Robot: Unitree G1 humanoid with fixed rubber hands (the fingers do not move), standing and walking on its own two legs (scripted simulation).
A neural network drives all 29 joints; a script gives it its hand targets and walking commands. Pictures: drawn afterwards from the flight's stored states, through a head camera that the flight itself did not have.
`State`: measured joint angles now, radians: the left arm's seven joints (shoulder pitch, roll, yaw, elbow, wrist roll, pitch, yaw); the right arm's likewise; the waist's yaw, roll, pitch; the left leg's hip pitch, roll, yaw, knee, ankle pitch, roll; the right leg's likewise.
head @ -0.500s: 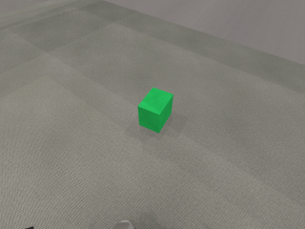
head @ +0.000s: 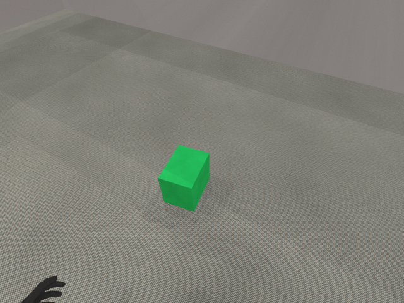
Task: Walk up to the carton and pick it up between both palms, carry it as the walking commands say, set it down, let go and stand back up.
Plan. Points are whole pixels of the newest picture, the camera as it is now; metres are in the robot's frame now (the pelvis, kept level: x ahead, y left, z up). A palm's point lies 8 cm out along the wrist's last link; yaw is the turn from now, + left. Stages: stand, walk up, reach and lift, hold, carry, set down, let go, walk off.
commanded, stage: walk up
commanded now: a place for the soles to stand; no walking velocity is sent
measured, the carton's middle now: (186, 178) +0.89 +0.12 -0.64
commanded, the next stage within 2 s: none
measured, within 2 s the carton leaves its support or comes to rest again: neither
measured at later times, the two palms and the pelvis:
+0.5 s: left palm (62, 245) +0.28 +0.34 -0.08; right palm (368, 240) +0.27 -0.34 -0.04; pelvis +0.19 +0.01 +0.01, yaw +0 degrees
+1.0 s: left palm (79, 202) +0.40 +0.35 -0.09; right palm (323, 170) +0.48 -0.32 -0.07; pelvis +0.36 +0.00 -0.01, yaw +2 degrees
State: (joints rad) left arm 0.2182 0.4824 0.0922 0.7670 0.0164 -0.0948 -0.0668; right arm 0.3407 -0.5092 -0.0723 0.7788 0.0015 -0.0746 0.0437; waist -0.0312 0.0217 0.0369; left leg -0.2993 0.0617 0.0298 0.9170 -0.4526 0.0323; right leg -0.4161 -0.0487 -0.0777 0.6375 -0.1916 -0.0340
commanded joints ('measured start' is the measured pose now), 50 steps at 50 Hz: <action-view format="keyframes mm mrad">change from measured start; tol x32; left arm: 1 136 268 71 -37 -17 -6 31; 50 143 179 0 -37 -13 53 76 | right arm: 1 -18 -191 -36 -66 10 -13 -15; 50 -14 -222 -61 -57 -7 -5 -47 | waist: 1 92 -126 -29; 50 15 80 -30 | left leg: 1 -458 26 -116 243 31 16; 14 237 -54 52 -400 174 11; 16 405 357 -680 -686 -232 209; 28 -119 169 -103 -538 -51 156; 33 -530 -12 -136 262 -41 15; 44 83 -66 68 -318 262 0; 47 229 340 -569 -592 168 207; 50 109 291 -409 -504 251 248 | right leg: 1 362 -336 527 -375 -384 -239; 12 47 -186 143 -289 -273 -168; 17 -382 4 179 546 -286 -1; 29 228 37 -27 -47 -37 3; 32 417 -390 777 -421 -618 -236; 43 46 -179 132 -165 113 -171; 50 -202 -20 122 395 -379 11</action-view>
